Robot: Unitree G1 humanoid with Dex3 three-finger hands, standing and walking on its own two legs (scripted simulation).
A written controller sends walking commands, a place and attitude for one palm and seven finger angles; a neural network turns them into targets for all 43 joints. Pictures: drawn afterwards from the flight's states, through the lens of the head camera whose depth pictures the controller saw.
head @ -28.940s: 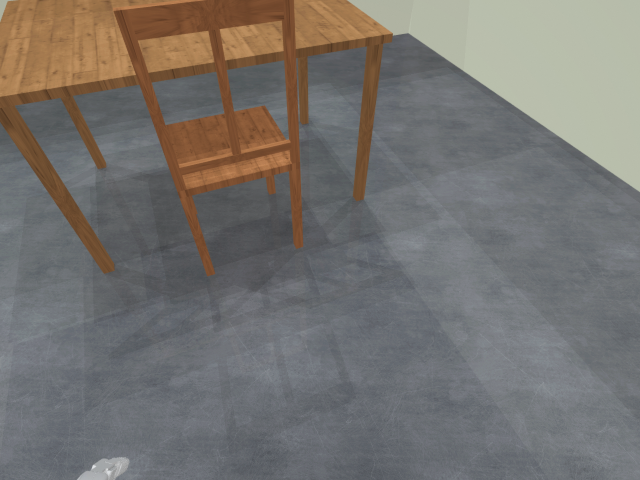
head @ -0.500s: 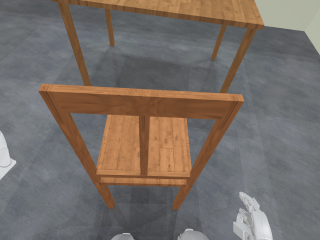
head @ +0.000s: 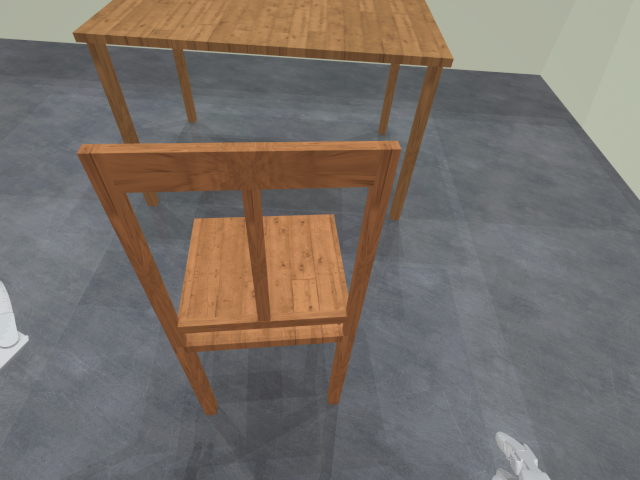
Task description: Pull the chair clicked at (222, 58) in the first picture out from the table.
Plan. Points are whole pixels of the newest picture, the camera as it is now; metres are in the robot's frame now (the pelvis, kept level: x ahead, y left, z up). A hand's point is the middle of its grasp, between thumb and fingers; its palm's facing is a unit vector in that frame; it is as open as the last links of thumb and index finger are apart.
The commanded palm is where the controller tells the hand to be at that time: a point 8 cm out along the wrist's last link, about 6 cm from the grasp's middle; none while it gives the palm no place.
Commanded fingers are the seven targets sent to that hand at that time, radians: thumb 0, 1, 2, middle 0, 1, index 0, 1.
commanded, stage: stop stepping back and stand still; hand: left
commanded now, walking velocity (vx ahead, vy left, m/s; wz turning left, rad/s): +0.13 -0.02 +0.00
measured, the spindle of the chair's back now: (258, 264) +0.47 +0.11 -0.06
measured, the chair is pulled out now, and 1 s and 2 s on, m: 0.70 0.70 0.70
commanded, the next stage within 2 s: let the arm hang, fingers relaxed in 0.38 s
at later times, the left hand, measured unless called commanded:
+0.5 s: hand out of the picture +0.17 +0.26 +0.17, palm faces +0.43 -0.75 -0.51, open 7.4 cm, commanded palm none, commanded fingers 0.00 0.90 0.90 -0.20 -0.30 -0.20 -0.30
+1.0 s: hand out of the picture -0.06 +0.18 -0.17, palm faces +0.06 -0.97 -0.23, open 7.1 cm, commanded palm none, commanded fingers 0.00 0.90 0.90 -0.20 -0.30 -0.20 -0.30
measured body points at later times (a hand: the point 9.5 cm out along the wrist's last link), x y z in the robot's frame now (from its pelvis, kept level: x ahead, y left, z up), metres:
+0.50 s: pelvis -0.03 +0.00 +0.00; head -0.03 +0.00 +0.45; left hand +0.14 +0.30 +0.20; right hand +0.12 -0.23 -0.09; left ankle +0.05 +0.11 -0.73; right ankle -0.03 -0.13 -0.74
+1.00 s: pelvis +0.00 -0.01 +0.00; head +0.04 +0.00 +0.45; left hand -0.06 +0.23 -0.15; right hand -0.01 -0.24 -0.15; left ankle +0.05 +0.12 -0.74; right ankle -0.03 -0.13 -0.74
